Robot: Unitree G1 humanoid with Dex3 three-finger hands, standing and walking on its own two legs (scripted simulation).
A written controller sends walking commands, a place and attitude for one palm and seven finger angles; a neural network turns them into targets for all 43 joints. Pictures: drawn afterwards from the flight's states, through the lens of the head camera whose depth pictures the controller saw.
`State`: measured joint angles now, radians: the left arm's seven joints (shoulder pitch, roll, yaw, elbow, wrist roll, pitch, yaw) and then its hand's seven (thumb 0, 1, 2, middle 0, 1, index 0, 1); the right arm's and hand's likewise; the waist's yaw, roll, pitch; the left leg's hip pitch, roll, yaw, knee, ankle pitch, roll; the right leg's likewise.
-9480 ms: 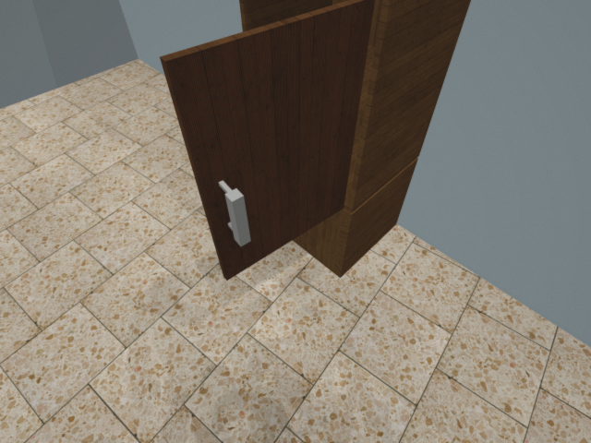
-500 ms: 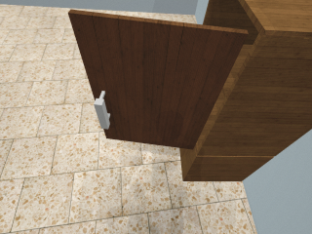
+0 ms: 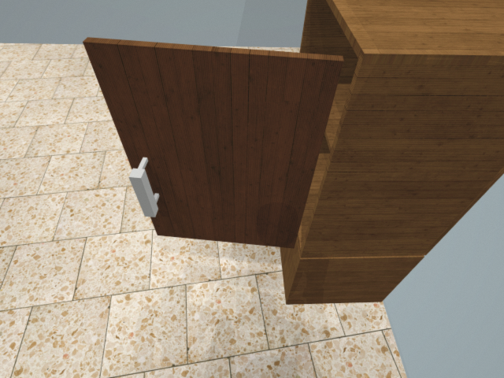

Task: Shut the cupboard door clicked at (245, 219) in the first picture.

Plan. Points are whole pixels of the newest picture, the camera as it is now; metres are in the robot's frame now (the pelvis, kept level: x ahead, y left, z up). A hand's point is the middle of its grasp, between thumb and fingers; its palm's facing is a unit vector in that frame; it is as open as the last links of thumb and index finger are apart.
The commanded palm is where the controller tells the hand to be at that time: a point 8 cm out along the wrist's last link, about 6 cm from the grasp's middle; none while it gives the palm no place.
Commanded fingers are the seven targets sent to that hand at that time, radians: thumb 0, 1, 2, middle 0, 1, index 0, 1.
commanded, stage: come to a stop and stand still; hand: left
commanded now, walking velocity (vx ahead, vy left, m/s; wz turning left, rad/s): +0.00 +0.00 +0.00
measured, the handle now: (147, 187) +0.53 +0.27 -0.08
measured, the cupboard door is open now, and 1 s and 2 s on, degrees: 83 83 83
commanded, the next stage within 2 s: look again from close up in 0.12 s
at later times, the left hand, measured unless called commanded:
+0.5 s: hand out of the picture +0.04 +0.22 -0.18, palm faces +0.03 -0.97 -0.25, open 7.3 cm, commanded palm none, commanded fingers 0.00 0.90 0.90 -0.20 -0.30 -0.20 -0.30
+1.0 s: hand out of the picture -0.03 +0.28 -0.18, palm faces +0.00 -0.97 -0.23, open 7.3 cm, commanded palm none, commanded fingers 0.00 0.90 0.90 -0.20 -0.30 -0.20 -0.30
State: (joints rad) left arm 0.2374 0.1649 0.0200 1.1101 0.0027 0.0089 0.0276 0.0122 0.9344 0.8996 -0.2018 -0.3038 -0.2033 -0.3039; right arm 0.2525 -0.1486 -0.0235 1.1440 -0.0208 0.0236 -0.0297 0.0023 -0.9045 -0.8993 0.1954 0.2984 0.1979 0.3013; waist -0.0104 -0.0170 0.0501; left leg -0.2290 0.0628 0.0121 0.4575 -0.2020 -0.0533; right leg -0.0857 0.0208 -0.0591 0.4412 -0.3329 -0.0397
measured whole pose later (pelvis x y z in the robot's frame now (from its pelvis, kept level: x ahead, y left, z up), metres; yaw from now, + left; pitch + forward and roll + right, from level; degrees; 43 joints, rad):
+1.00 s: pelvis -0.03 +0.08 +0.00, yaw +0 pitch -1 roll -1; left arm 0.31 0.24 0.00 1.03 0.03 0.02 0.03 0.00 0.91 0.90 -0.20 -0.30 -0.20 -0.30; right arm 0.21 -0.20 -0.01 1.03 -0.02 0.03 0.00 0.00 -0.90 -0.90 0.20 0.30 0.20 0.30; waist 0.01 -0.03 0.03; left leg -0.29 -0.03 0.06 0.48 -0.18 0.06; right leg -0.16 -0.07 -0.02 0.47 -0.34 0.03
